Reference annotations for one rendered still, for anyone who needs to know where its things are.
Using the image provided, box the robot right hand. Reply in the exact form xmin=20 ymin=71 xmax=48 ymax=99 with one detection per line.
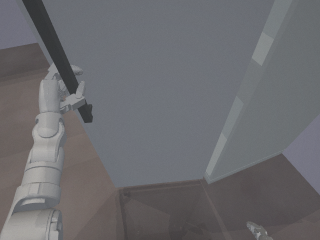
xmin=246 ymin=221 xmax=273 ymax=240

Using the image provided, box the robot left hand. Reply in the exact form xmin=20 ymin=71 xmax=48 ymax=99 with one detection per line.
xmin=38 ymin=62 xmax=86 ymax=115

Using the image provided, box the handle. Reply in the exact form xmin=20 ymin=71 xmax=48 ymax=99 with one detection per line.
xmin=22 ymin=0 xmax=93 ymax=123

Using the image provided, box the fridge door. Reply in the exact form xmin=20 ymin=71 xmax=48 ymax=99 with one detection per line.
xmin=15 ymin=0 xmax=275 ymax=188

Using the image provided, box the robot left forearm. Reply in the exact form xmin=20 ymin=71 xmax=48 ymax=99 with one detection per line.
xmin=0 ymin=112 xmax=67 ymax=240

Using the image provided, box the left robot upper arm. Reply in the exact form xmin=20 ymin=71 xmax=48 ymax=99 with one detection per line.
xmin=2 ymin=208 xmax=64 ymax=240

